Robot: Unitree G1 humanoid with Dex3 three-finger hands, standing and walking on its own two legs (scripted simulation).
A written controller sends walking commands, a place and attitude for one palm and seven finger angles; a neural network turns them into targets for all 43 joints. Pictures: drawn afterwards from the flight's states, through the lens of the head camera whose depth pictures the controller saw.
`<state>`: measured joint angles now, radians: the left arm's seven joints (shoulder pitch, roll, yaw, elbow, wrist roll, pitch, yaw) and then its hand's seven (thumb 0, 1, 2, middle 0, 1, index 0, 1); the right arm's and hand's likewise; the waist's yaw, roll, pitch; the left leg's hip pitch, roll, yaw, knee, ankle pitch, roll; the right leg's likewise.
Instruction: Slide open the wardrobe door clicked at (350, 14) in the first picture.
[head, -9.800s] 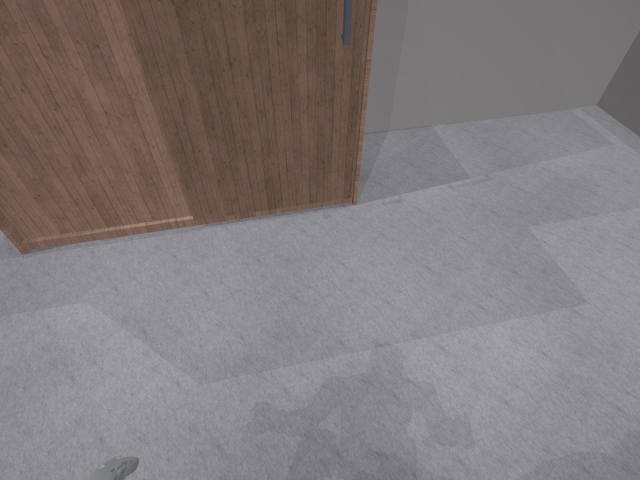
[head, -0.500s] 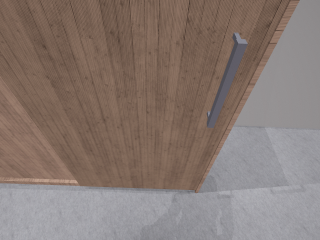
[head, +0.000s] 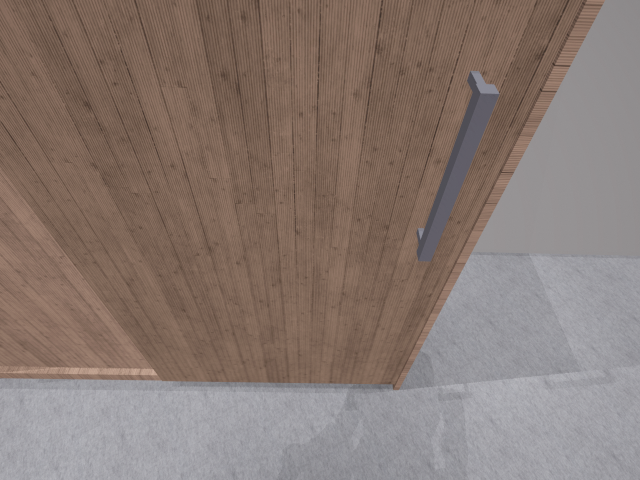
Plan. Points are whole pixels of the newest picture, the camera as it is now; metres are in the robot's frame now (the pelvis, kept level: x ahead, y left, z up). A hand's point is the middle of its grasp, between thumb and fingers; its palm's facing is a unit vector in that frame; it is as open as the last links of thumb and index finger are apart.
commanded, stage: look again from close up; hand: right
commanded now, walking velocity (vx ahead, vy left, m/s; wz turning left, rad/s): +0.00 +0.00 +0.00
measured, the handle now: (445, 180) +0.48 -0.14 +0.13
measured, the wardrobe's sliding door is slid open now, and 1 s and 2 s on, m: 0.00 0.00 0.00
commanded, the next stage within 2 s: raise the hand with hooked fingers in 0.56 s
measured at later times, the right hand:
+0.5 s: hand out of the picture +0.01 -0.18 -0.17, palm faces +0.03 +0.98 -0.20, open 7.4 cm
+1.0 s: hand (492, 462) +0.16 -0.18 -0.01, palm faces -0.10 +0.99 -0.01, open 8.1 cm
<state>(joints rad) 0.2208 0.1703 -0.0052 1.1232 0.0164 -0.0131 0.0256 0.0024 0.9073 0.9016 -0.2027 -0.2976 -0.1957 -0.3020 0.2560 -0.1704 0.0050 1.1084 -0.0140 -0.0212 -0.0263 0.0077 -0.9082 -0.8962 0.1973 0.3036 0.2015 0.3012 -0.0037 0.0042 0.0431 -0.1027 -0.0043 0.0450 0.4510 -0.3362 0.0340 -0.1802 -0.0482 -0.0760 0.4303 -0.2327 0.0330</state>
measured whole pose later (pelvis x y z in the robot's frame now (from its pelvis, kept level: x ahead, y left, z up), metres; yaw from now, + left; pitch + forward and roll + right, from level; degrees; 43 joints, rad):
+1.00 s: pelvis -0.05 -0.01 -0.05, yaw -1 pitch +8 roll -1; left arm 0.15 0.27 0.06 0.59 -0.02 -0.26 0.02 0.01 0.90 0.90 -0.20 -0.30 -0.20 -0.30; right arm 0.32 -0.19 -0.13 0.19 0.26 -0.48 0.38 0.01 -0.72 -0.81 0.21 0.44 0.21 0.43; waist 0.02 0.02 -0.13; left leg -0.58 0.03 0.05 0.95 -0.50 0.02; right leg -0.66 -0.04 -0.05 0.90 -0.37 0.01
